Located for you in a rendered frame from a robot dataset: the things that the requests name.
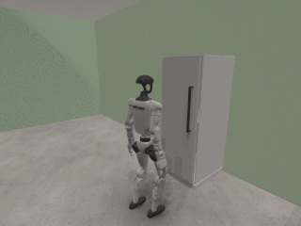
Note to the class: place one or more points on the left robot hand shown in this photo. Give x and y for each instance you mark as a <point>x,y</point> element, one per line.
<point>130,147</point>

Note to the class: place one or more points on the robot head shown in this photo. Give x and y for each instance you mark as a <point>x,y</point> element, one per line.
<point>144,80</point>

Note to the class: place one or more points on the left robot forearm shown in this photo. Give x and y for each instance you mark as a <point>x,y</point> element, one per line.
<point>130,132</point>

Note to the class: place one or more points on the right robot foot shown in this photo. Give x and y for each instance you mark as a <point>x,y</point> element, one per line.
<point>160,209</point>

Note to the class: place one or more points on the robot left upper arm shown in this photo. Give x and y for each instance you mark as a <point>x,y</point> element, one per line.
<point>129,115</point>

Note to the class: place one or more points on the right robot forearm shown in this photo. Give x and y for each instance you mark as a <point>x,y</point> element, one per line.
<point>157,145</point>

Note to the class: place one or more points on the right robot hand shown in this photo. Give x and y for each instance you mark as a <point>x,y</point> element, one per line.
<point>161,165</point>

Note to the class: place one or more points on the fridge door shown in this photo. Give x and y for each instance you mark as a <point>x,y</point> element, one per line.
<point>178,74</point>

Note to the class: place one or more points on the robot right upper arm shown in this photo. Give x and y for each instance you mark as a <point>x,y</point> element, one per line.
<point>156,109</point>

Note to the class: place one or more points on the handle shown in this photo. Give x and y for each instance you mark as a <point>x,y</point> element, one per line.
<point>188,109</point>

